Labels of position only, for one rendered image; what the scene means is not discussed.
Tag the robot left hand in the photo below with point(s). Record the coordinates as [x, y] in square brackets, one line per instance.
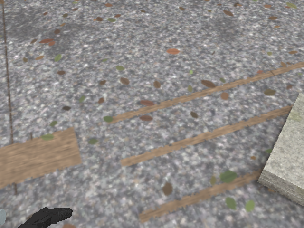
[44, 217]

